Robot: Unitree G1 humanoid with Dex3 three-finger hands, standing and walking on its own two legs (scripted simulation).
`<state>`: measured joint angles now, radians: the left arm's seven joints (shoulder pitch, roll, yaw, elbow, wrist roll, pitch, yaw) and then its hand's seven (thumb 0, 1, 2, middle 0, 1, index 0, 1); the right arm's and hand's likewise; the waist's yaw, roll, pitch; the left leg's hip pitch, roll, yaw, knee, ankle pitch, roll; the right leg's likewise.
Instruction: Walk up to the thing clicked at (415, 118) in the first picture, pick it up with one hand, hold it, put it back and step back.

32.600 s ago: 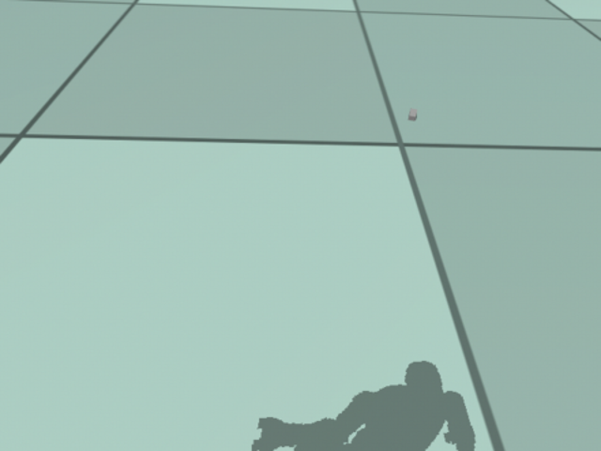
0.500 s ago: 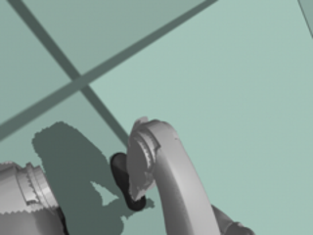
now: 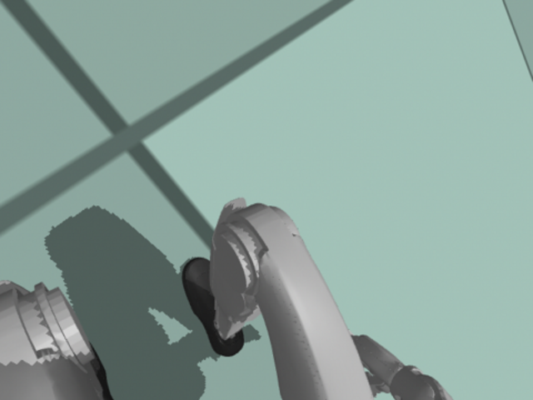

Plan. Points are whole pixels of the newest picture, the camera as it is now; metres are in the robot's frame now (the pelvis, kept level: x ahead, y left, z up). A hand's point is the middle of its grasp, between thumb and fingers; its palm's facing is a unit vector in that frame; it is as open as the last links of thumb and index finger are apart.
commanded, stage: close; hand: left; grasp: from above
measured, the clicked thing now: out of the picture +0.45 +0.34 -0.29
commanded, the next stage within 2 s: settle in 0.88 s
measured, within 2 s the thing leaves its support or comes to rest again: leaves its support in 1.30 s
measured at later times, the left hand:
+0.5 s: hand out of the picture +0.44 +0.33 -0.26, palm faces -0.44 -0.13 -0.89, open 8.4 cm
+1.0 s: hand out of the picture +0.45 +0.33 -0.26, palm faces -0.45 -0.16 -0.88, open 7.2 cm
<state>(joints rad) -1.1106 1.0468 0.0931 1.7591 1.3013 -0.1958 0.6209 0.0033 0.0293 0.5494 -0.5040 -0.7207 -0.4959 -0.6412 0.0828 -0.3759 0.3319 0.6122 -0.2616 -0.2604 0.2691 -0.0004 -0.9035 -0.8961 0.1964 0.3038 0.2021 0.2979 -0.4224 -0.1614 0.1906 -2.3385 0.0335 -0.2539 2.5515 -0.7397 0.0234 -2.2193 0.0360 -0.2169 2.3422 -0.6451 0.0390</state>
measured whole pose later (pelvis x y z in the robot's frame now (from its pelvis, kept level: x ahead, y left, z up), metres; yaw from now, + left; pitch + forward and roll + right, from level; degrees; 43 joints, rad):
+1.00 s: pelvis +0.00 +0.00 +0.00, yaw +0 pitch +27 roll -16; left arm -1.08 1.06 0.08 1.71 1.29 -0.24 0.57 0.02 0.48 0.16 -0.83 -0.30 -0.89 -0.26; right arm 0.11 -0.36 0.35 0.58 -0.26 -0.20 0.23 0.00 -0.90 -0.90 0.20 0.30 0.20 0.30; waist -0.40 -0.15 0.19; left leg -2.34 0.03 -0.25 2.55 -0.72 0.03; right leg -2.22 0.04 -0.22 2.34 -0.63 0.04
